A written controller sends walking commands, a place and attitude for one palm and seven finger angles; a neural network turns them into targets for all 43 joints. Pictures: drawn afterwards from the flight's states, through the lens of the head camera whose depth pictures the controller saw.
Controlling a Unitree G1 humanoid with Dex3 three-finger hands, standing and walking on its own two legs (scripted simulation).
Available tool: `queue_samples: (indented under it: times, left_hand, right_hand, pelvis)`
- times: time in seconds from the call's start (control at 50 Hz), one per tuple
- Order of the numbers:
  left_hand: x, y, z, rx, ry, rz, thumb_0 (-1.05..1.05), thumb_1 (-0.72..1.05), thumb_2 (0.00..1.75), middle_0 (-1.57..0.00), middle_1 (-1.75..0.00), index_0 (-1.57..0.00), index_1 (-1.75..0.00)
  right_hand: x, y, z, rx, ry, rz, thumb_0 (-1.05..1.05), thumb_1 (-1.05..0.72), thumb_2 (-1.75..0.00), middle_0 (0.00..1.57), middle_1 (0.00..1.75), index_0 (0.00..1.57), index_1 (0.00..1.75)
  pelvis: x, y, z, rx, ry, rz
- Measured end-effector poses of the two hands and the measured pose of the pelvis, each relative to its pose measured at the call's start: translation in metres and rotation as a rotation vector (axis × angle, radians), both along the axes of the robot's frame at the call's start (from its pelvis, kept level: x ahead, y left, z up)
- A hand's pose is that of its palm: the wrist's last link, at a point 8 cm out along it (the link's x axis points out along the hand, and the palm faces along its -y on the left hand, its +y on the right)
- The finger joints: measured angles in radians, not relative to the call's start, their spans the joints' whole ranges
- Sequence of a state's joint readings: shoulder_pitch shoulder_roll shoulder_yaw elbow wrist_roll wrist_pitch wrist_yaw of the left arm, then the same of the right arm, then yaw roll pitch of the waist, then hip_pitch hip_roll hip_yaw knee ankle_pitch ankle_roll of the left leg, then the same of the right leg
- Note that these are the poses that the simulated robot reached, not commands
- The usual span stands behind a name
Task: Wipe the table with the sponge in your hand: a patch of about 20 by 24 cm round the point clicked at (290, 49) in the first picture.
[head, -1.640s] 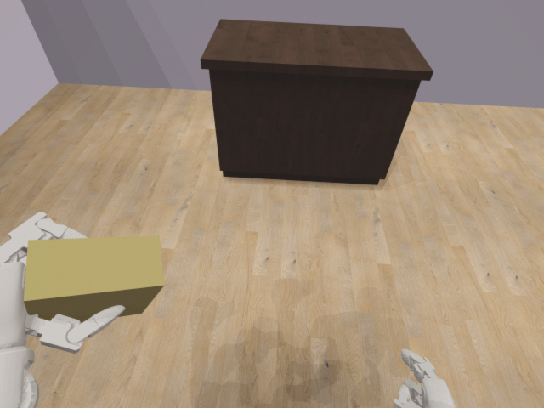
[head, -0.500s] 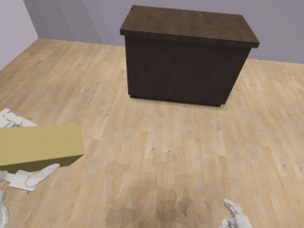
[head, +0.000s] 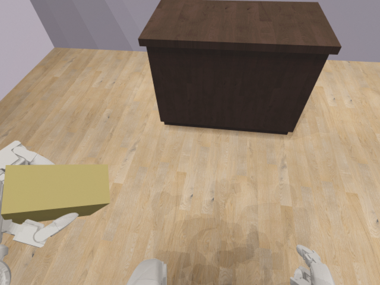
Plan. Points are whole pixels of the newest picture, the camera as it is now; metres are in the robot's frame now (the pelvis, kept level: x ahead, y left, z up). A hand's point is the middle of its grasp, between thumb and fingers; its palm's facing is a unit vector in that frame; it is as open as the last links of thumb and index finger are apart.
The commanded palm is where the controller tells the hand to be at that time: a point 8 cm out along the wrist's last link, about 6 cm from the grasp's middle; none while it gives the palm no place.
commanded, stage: walk to a spot facing it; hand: left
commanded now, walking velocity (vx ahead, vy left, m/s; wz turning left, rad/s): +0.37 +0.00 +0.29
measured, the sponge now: (71, 194) +0.23 +0.19 +0.16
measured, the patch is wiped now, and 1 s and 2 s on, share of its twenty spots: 0.00 0.00 0.00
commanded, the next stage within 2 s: none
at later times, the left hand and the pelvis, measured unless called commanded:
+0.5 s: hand (65, 114) +0.36 +0.24 +0.19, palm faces +0.45 -0.76 -0.46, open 9.9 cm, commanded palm +0.30 +0.28 +0.18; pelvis +0.16 -0.01 -0.01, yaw +5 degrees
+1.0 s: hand (87, 83) +0.46 +0.23 +0.19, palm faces +0.62 -0.63 -0.47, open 9.9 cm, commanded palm +0.39 +0.26 +0.18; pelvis +0.32 -0.06 +0.01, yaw +17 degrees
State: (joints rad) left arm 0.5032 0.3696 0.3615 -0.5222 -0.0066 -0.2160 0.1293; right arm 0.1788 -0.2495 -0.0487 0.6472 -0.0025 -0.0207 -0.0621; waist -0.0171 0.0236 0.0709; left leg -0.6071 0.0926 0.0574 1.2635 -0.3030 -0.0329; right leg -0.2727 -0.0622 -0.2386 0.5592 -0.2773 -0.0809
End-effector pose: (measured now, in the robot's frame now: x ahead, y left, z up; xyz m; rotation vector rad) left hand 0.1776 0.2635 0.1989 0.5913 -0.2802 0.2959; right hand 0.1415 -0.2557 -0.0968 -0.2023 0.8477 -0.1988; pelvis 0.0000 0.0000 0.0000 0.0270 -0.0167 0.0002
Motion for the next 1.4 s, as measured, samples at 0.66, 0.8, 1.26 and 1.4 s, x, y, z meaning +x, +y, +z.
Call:
queue_samples:
  times: [0.66, 0.8, 1.26, 1.4]
  left_hand:
    - [0.166, -0.018, 0.003, 0.045, -0.077, 0.221, -0.01, -0.47, 0.98, -0.78, -1.33, -0.77, -1.33]
    - [0.198, -0.029, -0.001, -0.043, -0.031, 0.285, -0.01, -0.47, 0.98, -0.78, -1.33, -0.77, -1.33]
    - [0.268, 0.013, 0.011, 0.029, -0.145, 0.353, -0.01, -0.47, 0.98, -0.78, -1.33, -0.77, -1.33]
    - [0.248, -0.011, 0.021, 0.056, -0.073, 0.557, -0.01, -0.47, 0.98, -0.78, -1.33, -0.77, -1.33]
  right_hand:
    - [0.251, 0.036, -0.031, 0.15, -0.013, 0.244, 0.01, -0.9, -0.9, 0.21, 0.3, 0.21, 0.3]
    - [0.314, -0.018, -0.01, 0.021, 0.023, 0.264, 0.02, -0.91, -0.9, 0.2, 0.3, 0.2, 0.3]
    - [0.468, 0.096, 0.008, 0.142, -0.087, 0.459, 0.01, -0.91, -0.9, 0.2, 0.3, 0.2, 0.3]
    - [0.499, 0.103, -0.006, 0.181, -0.015, 0.605, 0.01, -0.9, -0.9, 0.2, 0.3, 0.21, 0.3]
  pelvis:
    - [0.224, -0.048, -0.018, -0.015, -0.004, 0.163]
    - [0.262, -0.063, 0.001, 0.018, -0.008, 0.229]
    - [0.381, -0.044, -0.011, -0.038, 0.003, 0.421]
    - [0.426, -0.064, -0.004, -0.062, 0.002, 0.508]
